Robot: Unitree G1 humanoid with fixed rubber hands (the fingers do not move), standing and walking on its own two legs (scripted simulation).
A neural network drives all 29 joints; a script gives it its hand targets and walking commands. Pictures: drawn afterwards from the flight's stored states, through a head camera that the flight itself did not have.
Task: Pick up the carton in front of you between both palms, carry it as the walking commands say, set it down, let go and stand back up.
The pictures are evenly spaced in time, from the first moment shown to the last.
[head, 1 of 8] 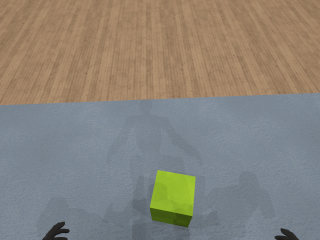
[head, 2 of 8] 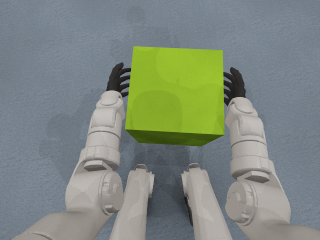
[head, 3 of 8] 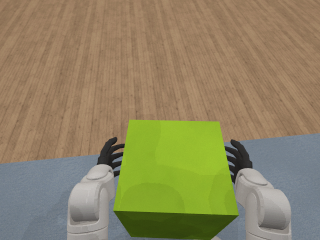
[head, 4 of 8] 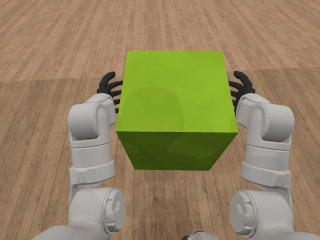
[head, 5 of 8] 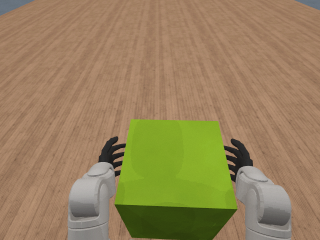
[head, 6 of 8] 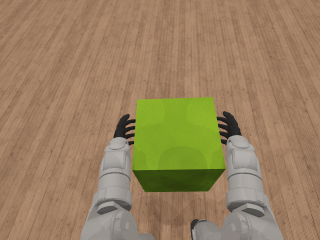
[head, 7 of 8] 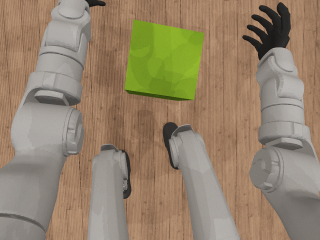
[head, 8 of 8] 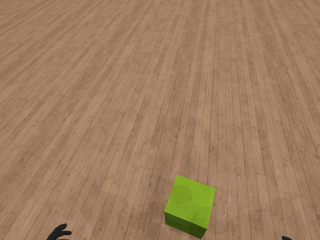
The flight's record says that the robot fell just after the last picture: no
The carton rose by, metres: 1.07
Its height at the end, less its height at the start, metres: +0.34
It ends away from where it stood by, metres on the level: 5.53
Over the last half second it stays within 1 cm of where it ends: yes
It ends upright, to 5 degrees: yes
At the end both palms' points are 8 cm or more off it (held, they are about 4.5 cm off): yes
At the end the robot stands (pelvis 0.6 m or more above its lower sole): yes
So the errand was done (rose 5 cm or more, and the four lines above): yes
